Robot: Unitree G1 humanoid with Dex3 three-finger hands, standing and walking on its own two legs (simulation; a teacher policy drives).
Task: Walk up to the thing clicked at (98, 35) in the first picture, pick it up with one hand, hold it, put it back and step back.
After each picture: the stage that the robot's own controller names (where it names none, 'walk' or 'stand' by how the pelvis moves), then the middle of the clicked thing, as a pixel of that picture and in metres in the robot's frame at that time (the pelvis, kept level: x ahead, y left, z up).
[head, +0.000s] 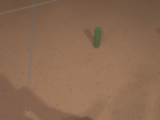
stand; (97, 38) +1.34 -0.12 -0.65
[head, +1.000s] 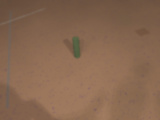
walk; (76, 47) +1.22 +0.16 -0.63
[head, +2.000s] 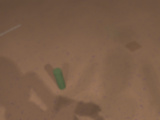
walk; (59, 79) +0.78 +0.30 -0.65
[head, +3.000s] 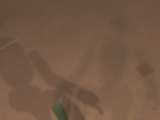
stand; (61, 114) +0.47 +0.24 -0.65
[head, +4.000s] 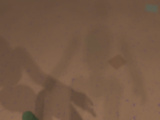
stand; out of the picture +0.35 +0.41 -0.63
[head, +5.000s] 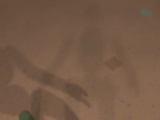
stand; out of the picture +0.38 +0.38 -0.64
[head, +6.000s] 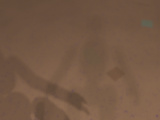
stand; out of the picture +0.37 +0.38 -0.66
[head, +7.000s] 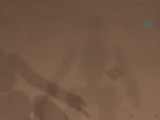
stand; out of the picture +0.37 +0.38 -0.66
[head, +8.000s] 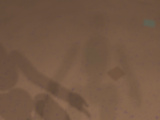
stand; out of the picture +0.37 +0.38 -0.66
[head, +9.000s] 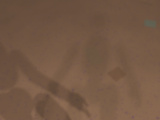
stand; out of the picture +0.36 +0.38 -0.66
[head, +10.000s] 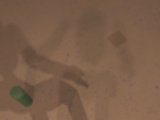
go down; (22, 97) +0.40 +0.37 -0.54
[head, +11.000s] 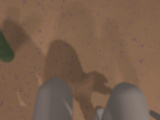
go down; out of the picture +0.45 +0.39 -0.26
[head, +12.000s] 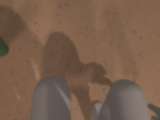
go down; out of the picture +0.45 +0.39 -0.26
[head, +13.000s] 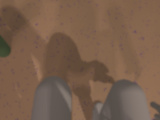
go down; out of the picture +0.45 +0.39 -0.27
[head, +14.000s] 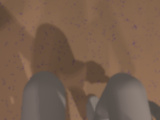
close in; out of the picture +0.45 +0.40 -0.23
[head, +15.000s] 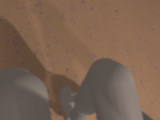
close; out of the picture +0.43 +0.43 -0.16
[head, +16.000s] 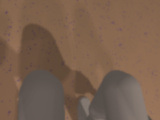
lift; out of the picture +0.38 +0.33 -0.10
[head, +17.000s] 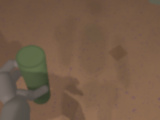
lift; (37, 80) +0.34 +0.16 +0.03
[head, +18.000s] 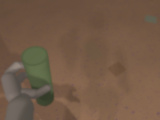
hold; (40, 80) +0.34 +0.16 +0.04
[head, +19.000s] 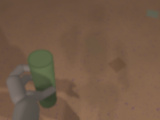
hold; (44, 82) +0.34 +0.15 +0.01
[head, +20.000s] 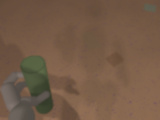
crouch; (39, 88) +0.33 +0.17 -0.02
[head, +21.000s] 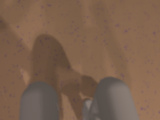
crouch; out of the picture +0.46 +0.34 -0.07
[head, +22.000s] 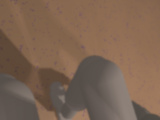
lower; out of the picture +0.45 +0.38 -0.18
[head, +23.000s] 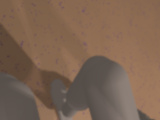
lower; out of the picture +0.44 +0.41 -0.17
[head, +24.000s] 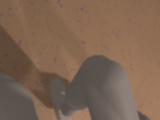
lower; out of the picture +0.45 +0.41 -0.18
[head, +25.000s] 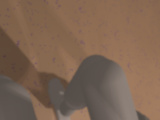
lower; out of the picture +0.46 +0.40 -0.18
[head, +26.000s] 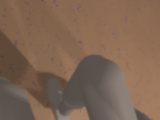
loosen; out of the picture +0.47 +0.40 -0.18
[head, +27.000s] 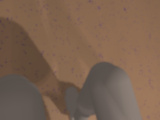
stand; out of the picture +0.62 +0.40 -0.29
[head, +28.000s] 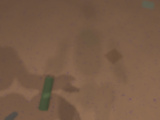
stand; (46, 93) +0.59 +0.25 -0.66
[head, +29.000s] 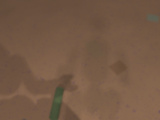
stand; (56, 103) +0.59 +0.21 -0.69
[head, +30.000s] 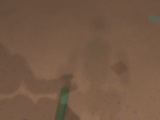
stand; (62, 104) +0.58 +0.17 -0.69
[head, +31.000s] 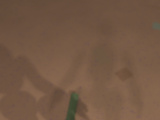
stand; (72, 108) +0.59 +0.13 -0.74
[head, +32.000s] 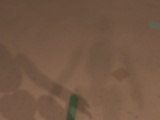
stand; (72, 110) +0.57 +0.13 -0.75
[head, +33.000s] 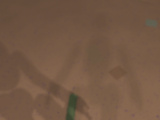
stand; (71, 109) +0.56 +0.12 -0.75
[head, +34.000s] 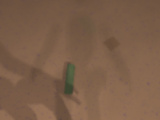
walk; (69, 78) +0.66 +0.06 -0.74
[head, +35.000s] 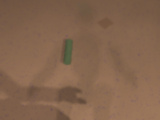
walk; (68, 51) +0.95 +0.16 -0.72
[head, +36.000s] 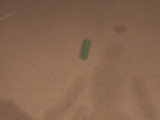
stand; (85, 49) +1.23 +0.06 -0.73
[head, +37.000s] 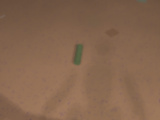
stand; (78, 54) +1.17 +0.08 -0.75
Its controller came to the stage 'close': yes
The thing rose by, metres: 0.69
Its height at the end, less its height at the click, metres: -0.09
